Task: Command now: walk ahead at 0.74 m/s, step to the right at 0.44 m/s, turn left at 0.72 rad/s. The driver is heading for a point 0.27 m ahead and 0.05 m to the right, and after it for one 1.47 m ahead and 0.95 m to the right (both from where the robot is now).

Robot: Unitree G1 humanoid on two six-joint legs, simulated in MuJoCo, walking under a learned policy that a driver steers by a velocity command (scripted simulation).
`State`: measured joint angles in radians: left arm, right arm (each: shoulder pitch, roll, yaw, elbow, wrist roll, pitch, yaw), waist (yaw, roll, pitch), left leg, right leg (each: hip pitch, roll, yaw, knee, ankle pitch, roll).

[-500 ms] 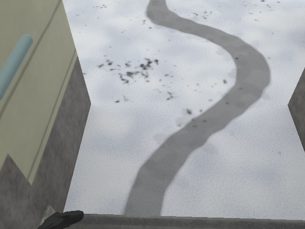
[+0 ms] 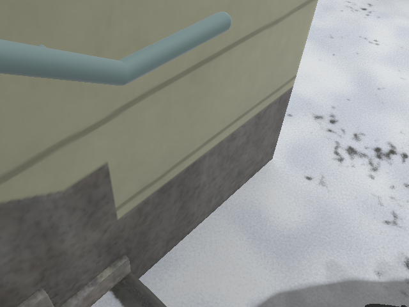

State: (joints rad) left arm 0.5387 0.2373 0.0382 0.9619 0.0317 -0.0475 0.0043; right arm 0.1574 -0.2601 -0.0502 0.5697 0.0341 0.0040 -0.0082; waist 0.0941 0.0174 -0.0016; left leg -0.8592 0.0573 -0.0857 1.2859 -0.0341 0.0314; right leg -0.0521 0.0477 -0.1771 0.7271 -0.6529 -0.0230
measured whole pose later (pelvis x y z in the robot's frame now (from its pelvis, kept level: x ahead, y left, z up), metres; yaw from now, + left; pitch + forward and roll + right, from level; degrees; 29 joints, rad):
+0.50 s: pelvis +0.29 -0.13 -0.17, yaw -6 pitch +1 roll +1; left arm 0.48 0.38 0.11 0.70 -0.02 -0.01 -0.07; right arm 0.06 -0.28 -0.06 0.57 -0.01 -0.09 -0.10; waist 0.18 -0.02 0.05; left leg -0.74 0.10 -0.13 1.78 -0.62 0.02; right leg -0.39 0.15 0.07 0.87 -0.49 -0.09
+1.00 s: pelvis +0.68 -0.34 -0.36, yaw -36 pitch +3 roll +3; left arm 0.10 0.35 0.06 0.52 -0.03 -0.05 -0.03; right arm 0.53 -0.32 -0.09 0.94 0.00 -0.10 -0.03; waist -0.07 -0.01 0.01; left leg 0.11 0.05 0.13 0.69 -0.58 -0.04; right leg -0.82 -0.02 0.01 1.05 -0.19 -0.06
